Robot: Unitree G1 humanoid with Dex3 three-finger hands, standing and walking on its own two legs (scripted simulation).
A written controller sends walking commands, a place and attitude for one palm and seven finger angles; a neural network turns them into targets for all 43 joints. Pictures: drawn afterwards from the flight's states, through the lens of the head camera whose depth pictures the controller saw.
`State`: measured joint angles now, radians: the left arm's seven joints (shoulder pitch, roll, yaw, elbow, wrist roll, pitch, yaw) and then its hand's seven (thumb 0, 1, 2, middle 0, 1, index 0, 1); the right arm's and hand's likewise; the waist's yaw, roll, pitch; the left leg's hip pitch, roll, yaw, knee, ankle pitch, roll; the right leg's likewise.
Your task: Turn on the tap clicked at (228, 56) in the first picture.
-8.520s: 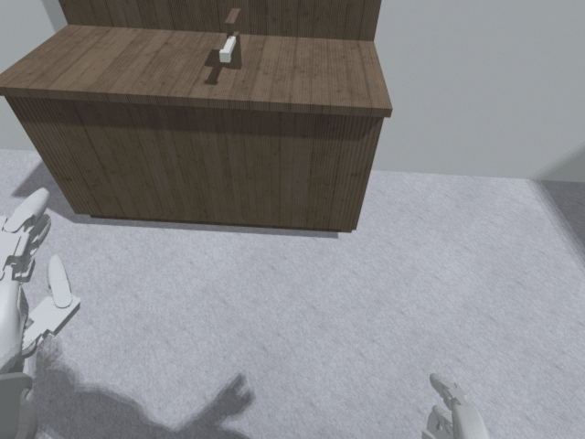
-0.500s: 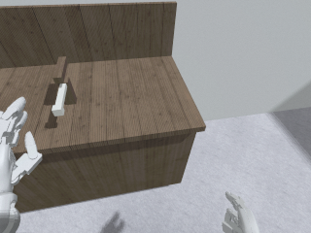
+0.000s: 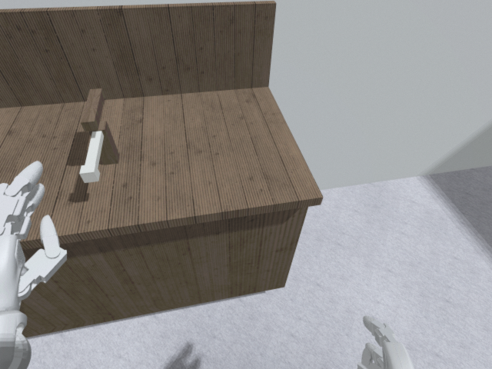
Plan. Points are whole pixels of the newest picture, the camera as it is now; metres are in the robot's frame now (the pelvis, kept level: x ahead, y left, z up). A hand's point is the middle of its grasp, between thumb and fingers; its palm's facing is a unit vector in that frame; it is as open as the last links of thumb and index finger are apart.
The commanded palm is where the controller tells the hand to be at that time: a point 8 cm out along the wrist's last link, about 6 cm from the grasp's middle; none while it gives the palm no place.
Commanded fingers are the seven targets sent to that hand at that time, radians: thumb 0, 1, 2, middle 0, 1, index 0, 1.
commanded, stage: shuffle to correct the standing spot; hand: left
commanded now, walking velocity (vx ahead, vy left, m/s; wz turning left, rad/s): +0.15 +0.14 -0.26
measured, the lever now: (90, 173) +0.46 +0.37 +0.03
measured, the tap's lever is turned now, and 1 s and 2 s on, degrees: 0 0 0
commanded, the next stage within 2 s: come to a stop and stand still in 0.56 s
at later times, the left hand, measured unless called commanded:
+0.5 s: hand (86, 209) +0.28 +0.25 +0.15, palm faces +0.33 -0.86 -0.39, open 7.4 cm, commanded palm +0.22 +0.29 +0.17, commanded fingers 0.00 0.90 0.90 -0.20 -0.30 -0.20 -0.30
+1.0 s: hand (95, 179) +0.32 +0.25 +0.16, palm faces +0.30 -0.88 -0.37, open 7.4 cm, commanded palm +0.28 +0.30 +0.17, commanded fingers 0.00 0.90 0.90 -0.20 -0.30 -0.20 -0.30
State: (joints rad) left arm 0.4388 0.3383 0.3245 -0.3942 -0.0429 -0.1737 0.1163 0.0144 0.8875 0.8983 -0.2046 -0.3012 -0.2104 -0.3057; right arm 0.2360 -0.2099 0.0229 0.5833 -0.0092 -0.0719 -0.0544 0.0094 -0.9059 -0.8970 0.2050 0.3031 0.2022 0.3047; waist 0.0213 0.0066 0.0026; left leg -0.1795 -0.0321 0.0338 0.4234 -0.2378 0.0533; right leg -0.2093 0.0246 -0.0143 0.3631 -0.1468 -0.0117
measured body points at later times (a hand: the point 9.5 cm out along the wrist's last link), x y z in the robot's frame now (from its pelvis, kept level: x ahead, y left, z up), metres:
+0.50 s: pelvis +0.05 +0.02 -0.03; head +0.06 +0.03 +0.42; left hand +0.25 +0.29 +0.17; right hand +0.21 -0.23 -0.11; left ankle -0.01 +0.08 -0.74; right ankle +0.03 -0.11 -0.74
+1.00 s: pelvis +0.08 +0.04 -0.01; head +0.09 +0.04 +0.44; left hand +0.30 +0.29 +0.18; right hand +0.22 -0.21 -0.10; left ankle +0.16 +0.19 -0.73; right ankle +0.13 -0.04 -0.74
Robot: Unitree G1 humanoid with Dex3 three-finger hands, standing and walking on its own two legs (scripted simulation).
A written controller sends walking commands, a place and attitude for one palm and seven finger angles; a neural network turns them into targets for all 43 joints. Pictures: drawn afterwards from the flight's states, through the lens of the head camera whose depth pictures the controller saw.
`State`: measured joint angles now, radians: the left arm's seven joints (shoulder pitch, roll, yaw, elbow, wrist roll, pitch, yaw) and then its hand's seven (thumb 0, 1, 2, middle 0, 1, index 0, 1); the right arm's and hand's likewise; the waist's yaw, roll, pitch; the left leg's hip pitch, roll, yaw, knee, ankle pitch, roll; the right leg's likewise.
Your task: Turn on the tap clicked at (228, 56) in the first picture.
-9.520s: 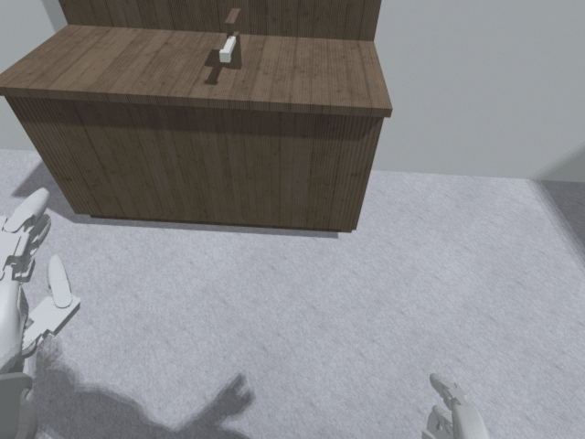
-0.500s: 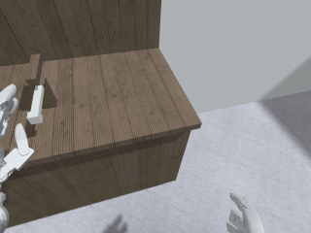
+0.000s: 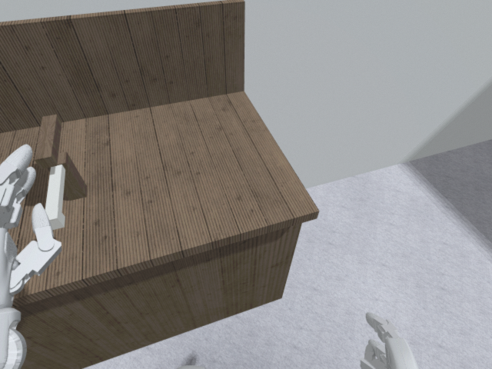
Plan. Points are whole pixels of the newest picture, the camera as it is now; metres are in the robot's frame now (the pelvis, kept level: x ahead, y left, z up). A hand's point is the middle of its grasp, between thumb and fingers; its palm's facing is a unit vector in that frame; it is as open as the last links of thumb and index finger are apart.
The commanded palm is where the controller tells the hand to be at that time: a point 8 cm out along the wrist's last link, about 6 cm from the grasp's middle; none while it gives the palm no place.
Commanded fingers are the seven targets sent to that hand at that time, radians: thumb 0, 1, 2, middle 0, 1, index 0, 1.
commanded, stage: come to a stop and stand still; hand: left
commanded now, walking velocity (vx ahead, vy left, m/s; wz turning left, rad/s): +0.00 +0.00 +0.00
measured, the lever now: (52, 219) +0.33 +0.37 +0.04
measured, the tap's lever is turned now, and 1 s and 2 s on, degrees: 0 0 0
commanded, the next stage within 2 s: look again from close up in 0.72 s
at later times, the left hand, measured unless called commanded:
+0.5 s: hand (34, 200) +0.27 +0.31 +0.17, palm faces +0.38 -0.85 -0.36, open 7.4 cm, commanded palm +0.22 +0.34 +0.18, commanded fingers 0.00 0.90 0.90 -0.20 -0.30 -0.20 -0.30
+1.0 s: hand (23, 182) +0.29 +0.32 +0.18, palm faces +0.40 -0.84 -0.36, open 7.4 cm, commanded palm +0.21 +0.34 +0.18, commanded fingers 0.00 0.90 0.90 -0.20 -0.30 -0.20 -0.30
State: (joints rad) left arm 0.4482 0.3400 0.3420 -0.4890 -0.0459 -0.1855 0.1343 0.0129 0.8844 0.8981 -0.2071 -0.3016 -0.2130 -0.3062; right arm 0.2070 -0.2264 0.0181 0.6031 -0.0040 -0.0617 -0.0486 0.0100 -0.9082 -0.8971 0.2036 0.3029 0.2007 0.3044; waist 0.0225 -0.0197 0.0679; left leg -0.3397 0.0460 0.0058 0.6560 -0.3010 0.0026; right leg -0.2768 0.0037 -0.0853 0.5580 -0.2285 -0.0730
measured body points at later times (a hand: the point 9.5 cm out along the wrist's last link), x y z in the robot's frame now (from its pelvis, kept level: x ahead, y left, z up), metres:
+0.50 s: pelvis +0.05 +0.06 +0.01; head +0.06 +0.08 +0.46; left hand +0.25 +0.35 +0.19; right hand +0.23 -0.15 -0.07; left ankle +0.07 +0.16 -0.73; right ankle +0.05 -0.07 -0.73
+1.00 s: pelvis +0.04 +0.07 +0.01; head +0.07 +0.08 +0.46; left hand +0.26 +0.37 +0.20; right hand +0.22 -0.16 -0.06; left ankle +0.07 +0.16 -0.73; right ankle +0.05 -0.07 -0.73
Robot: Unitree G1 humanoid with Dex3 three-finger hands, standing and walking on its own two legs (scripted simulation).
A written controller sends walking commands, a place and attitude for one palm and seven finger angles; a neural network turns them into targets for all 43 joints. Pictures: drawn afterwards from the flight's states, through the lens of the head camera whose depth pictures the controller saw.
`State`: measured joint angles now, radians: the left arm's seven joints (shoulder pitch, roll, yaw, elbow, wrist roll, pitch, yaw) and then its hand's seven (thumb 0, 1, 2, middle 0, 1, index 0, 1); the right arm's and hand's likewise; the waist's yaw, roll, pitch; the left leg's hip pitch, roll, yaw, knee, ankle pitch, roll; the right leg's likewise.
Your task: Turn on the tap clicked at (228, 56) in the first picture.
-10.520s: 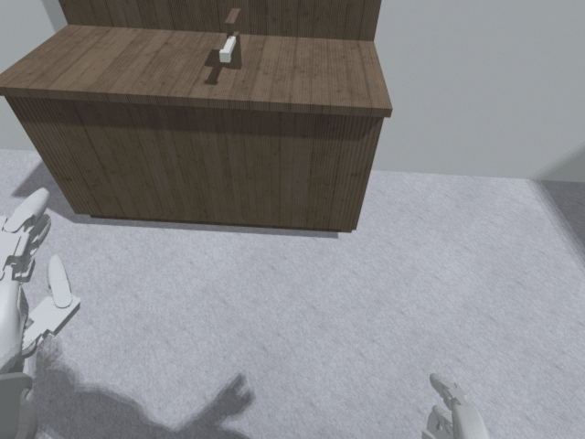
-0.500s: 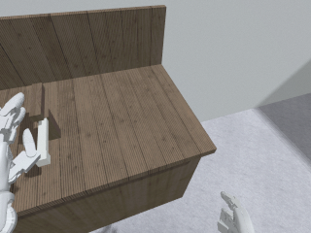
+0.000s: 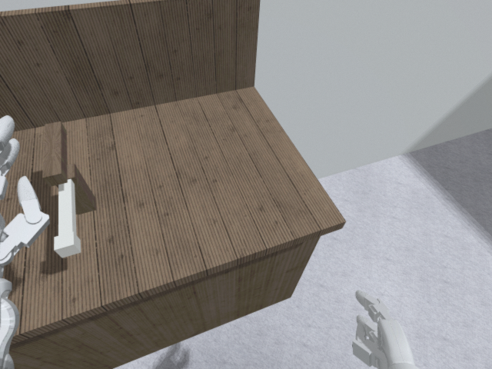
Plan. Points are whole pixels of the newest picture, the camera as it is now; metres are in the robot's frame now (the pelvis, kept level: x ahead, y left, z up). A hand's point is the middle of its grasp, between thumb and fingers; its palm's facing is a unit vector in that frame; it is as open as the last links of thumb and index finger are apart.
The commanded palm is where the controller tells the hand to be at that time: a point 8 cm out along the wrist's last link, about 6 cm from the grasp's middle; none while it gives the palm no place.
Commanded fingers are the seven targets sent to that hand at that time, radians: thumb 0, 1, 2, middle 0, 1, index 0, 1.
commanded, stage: look again from close up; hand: left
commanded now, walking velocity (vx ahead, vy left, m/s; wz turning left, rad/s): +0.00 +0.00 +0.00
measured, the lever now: (67, 244) +0.27 +0.32 +0.03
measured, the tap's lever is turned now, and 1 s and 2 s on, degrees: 0 0 0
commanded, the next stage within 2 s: shuffle to correct the standing spot in 0.08 s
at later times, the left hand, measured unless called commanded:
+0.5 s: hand (61, 252) +0.21 +0.23 +0.16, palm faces +0.36 -0.85 -0.38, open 7.4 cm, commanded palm +0.14 +0.27 +0.18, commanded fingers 0.00 0.90 0.90 -0.20 -0.30 -0.20 -0.30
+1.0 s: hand (20, 310) +0.14 +0.24 +0.16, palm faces +0.43 -0.81 -0.40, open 7.4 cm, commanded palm +0.08 +0.27 +0.18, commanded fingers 0.00 0.90 0.90 -0.20 -0.30 -0.20 -0.30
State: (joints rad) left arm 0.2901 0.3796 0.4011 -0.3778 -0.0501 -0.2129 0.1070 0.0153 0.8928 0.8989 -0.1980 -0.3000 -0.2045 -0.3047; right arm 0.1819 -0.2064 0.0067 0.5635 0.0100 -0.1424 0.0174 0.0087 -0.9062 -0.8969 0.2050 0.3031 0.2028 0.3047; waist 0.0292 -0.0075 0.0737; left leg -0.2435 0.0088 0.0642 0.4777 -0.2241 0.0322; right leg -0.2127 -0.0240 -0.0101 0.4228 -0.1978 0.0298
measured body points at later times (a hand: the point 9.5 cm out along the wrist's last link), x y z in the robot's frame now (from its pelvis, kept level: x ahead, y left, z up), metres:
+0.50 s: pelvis -0.02 -0.01 +0.00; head +0.03 +0.01 +0.44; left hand +0.18 +0.28 +0.18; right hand +0.18 -0.22 -0.07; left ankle +0.02 +0.09 -0.74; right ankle +0.02 -0.14 -0.74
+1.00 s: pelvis -0.07 -0.02 -0.01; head -0.04 +0.01 +0.44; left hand +0.11 +0.29 +0.18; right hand +0.10 -0.24 -0.09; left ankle +0.02 +0.09 -0.74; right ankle +0.01 -0.14 -0.74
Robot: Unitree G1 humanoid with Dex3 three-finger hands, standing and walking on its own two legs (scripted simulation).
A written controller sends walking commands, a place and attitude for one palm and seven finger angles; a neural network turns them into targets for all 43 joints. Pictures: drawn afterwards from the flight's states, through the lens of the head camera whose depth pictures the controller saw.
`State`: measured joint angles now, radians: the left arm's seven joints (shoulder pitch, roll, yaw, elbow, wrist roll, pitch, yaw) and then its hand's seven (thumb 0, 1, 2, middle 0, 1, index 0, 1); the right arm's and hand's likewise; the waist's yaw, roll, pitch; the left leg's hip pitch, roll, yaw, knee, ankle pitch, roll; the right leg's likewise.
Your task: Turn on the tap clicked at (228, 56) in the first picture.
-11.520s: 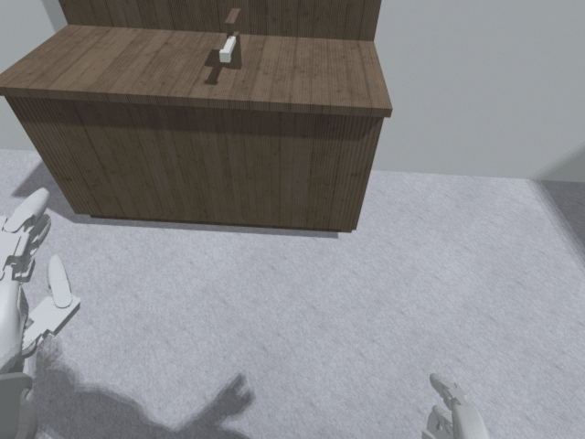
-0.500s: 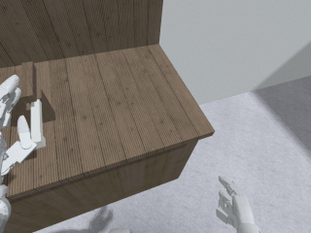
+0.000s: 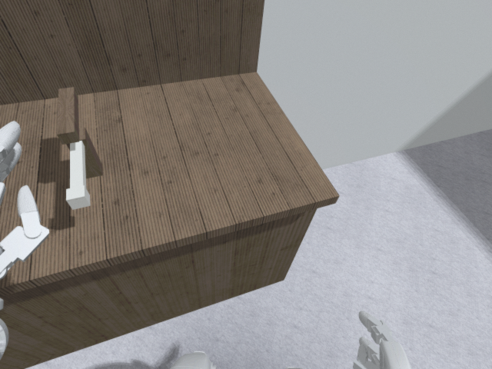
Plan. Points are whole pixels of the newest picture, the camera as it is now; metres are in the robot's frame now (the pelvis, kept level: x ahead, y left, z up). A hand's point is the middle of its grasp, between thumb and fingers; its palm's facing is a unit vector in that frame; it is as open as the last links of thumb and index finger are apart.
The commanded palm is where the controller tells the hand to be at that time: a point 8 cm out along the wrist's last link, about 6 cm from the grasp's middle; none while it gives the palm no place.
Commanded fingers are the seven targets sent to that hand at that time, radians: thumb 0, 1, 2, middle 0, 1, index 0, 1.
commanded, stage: come to a stop and stand still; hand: left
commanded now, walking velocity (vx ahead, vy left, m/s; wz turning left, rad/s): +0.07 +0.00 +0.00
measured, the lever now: (78, 197) +0.36 +0.32 +0.04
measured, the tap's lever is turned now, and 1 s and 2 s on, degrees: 0 0 0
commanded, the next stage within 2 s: look again from close up in 0.88 s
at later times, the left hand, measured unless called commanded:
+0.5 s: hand (38, 216) +0.24 +0.27 +0.17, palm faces +0.36 -0.84 -0.40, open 7.4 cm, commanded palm +0.18 +0.30 +0.19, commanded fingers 0.00 0.90 0.90 -0.20 -0.30 -0.20 -0.30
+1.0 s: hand (53, 201) +0.26 +0.26 +0.17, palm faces +0.37 -0.84 -0.39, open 7.4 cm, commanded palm +0.20 +0.29 +0.19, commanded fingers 0.00 0.90 0.90 -0.20 -0.30 -0.20 -0.30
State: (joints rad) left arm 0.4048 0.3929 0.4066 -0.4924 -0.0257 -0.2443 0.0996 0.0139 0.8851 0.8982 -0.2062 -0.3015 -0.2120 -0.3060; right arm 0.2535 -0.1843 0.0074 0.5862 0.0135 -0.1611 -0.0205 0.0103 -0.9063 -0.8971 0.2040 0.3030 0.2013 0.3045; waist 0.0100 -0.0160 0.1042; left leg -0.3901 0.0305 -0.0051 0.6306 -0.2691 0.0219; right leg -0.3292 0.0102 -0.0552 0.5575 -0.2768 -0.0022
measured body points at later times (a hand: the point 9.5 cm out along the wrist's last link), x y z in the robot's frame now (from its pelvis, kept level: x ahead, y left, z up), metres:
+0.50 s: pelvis +0.02 +0.02 +0.01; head +0.04 +0.04 +0.46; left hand +0.22 +0.31 +0.19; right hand +0.16 -0.20 -0.08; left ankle +0.06 +0.10 -0.73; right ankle +0.00 -0.10 -0.73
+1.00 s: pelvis +0.04 +0.01 +0.01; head +0.06 +0.03 +0.46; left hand +0.24 +0.30 +0.19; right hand +0.22 -0.21 -0.06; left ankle +0.06 +0.10 -0.73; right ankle +0.00 -0.10 -0.73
